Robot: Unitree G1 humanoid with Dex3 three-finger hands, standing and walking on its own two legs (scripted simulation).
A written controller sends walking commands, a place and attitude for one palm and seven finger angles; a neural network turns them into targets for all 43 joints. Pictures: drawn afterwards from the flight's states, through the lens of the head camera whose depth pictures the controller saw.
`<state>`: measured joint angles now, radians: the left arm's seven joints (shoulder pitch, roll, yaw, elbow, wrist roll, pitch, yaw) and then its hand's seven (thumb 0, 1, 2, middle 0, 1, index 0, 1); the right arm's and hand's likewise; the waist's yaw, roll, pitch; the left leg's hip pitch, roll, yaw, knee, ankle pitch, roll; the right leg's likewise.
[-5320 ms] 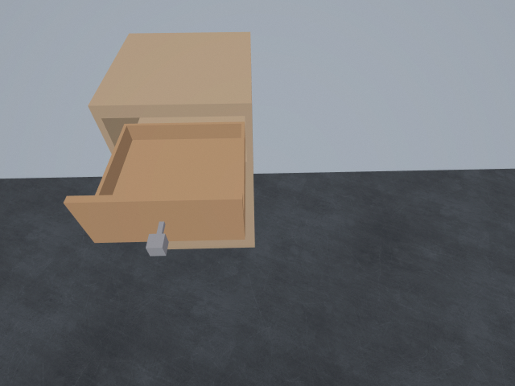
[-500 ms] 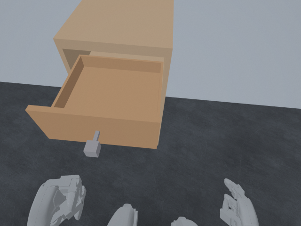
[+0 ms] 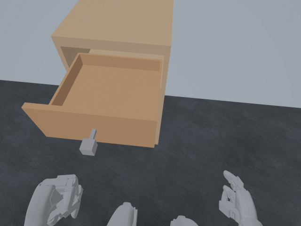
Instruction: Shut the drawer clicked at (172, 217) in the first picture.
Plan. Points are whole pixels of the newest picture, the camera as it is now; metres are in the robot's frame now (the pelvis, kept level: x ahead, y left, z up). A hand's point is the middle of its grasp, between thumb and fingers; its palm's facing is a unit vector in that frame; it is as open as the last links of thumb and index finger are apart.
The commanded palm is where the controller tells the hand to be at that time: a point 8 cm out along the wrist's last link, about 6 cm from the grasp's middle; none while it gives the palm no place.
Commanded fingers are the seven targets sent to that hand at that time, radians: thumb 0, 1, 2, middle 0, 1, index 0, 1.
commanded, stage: bring the fist close to the handle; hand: left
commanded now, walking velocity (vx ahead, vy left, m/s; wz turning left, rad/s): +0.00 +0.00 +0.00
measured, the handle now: (90, 141) +0.36 +0.21 -0.03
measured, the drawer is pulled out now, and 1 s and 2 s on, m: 0.30 0.30 0.25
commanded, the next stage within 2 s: push the drawer shut in 1.22 s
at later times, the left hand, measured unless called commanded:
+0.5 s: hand (88, 185) +0.22 +0.17 +0.00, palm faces -0.04 -1.00 -0.05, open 3.3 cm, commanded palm +0.21 +0.23 +0.00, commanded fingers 0.00 0.90 0.90 -1.40 -1.60 -1.40 -1.60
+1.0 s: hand (95, 176) +0.25 +0.17 -0.03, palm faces -0.07 -1.00 -0.04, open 3.3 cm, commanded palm +0.24 +0.22 -0.03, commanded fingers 0.00 0.90 0.90 -1.40 -1.60 -1.40 -1.60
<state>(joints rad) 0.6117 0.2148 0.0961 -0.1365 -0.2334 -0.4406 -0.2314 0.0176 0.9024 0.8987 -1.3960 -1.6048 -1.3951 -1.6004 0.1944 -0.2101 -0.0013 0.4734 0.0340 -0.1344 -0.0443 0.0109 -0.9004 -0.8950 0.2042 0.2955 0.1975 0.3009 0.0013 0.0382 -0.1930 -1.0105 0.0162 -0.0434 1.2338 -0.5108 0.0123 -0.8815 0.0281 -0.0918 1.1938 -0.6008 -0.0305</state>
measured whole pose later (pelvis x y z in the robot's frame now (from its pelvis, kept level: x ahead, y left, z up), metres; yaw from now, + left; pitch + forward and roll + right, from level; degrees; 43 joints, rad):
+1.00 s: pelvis -0.01 +0.01 -0.06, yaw -2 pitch +25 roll -4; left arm 0.27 0.23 0.09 0.03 -0.20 -0.44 -0.17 0.02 0.90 0.90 -1.39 -1.60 -1.39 -1.60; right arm 0.17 -0.23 0.01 0.50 0.01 -0.06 0.00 0.01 -0.90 -0.89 0.20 0.30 0.20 0.30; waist -0.02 0.03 -0.22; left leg -1.34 0.02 -0.02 1.47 -0.57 0.03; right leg -1.22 0.03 -0.08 1.44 -0.67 -0.01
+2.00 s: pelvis -0.02 +0.00 -0.05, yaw -2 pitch +26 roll -3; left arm -0.09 0.27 0.16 0.35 -0.19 -0.44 -0.20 0.02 0.90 0.90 -1.40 -1.60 -1.45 -1.60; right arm 0.18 -0.26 0.02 0.56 0.02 -0.01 -0.02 0.01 -0.90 -0.89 0.20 0.30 0.20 0.30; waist -0.04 0.02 -0.21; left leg -1.34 0.03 -0.03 1.45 -0.56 0.01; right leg -1.23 0.04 -0.08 1.43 -0.66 -0.03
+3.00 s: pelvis -0.02 +0.01 -0.06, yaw -3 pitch +28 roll -4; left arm -0.62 0.36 0.29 0.89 -0.11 -0.50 -0.18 0.02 0.90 0.90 -1.43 -1.60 -1.47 -1.60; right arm 0.26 -0.27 0.03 0.61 -0.01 0.05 0.00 0.00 -0.90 -0.89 0.20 0.30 0.20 0.30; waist -0.12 0.04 -0.18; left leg -1.41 0.04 -0.02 1.45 -0.54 0.03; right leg -1.30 0.04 -0.07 1.43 -0.63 -0.02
